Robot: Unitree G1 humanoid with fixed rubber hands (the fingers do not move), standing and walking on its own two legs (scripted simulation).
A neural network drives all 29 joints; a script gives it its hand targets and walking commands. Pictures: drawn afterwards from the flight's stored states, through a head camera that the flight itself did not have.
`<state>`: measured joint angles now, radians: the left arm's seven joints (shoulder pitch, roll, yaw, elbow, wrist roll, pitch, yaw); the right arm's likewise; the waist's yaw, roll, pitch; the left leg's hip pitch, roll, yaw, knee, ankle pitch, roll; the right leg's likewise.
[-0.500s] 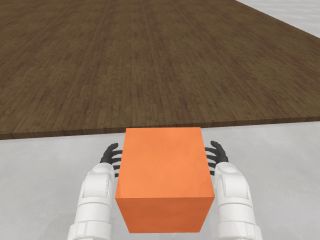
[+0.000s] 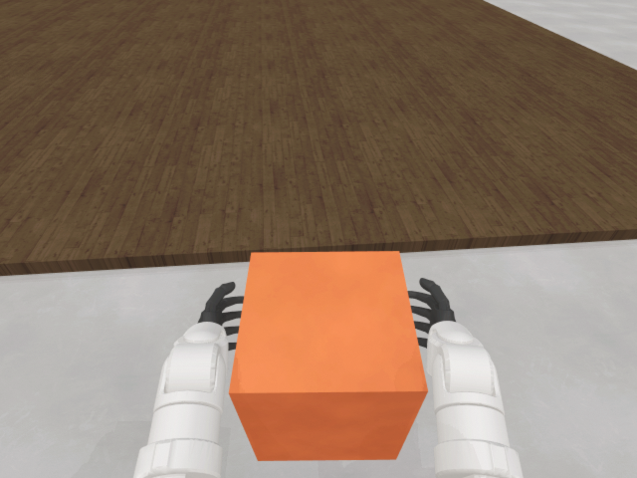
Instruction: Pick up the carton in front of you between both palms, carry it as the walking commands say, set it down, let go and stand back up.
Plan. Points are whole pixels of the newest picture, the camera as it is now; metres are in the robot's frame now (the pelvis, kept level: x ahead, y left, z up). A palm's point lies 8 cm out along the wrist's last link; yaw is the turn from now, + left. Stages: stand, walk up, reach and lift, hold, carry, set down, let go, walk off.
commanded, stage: hold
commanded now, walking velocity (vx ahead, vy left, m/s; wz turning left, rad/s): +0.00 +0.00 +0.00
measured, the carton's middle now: (326, 359) +0.30 +0.00 -0.03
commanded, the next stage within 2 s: carry in 0.30 s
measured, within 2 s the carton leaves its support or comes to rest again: neither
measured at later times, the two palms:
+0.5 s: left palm (198, 318) +0.30 +0.17 +0.06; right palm (425, 310) +0.32 -0.13 +0.07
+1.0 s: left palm (208, 231) +0.45 +0.18 +0.08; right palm (395, 219) +0.49 -0.11 +0.09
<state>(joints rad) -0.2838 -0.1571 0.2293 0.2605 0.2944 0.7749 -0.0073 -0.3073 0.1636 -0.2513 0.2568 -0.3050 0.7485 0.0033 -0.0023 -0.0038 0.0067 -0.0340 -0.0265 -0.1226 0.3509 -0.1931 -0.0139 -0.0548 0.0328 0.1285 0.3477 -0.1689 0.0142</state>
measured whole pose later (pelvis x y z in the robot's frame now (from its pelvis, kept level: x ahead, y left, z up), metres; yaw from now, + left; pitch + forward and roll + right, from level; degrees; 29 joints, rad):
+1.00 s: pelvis +0.24 +0.01 +0.00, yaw +4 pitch +5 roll +0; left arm 0.02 -0.13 0.05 -0.47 0.01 1.21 0.17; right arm 0.01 0.13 -0.07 -0.49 -0.02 1.19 -0.15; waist 0.03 -0.01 -0.15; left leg -0.56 0.11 0.12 0.83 -0.26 0.00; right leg -0.12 -0.03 -0.24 0.30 -0.27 -0.03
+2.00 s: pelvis +0.86 +0.06 +0.00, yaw +3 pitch +4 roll +0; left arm -0.44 -0.10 0.20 -0.28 -0.03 1.20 0.18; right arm -0.44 0.10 -0.22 -0.34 -0.02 1.21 -0.17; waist 0.05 0.01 -0.04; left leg -0.68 0.10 0.08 0.84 -0.14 0.04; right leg -0.17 -0.03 -0.22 0.37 -0.28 -0.04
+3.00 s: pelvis +1.12 +0.09 -0.01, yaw +1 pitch +5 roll +0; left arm -0.44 -0.13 0.25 -0.08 0.05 1.08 0.14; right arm -0.46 0.13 -0.26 -0.09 -0.06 1.06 -0.14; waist 0.00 -0.01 -0.06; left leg -0.29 0.02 0.16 0.55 -0.34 0.04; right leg -0.24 -0.02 -0.11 0.54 -0.38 -0.02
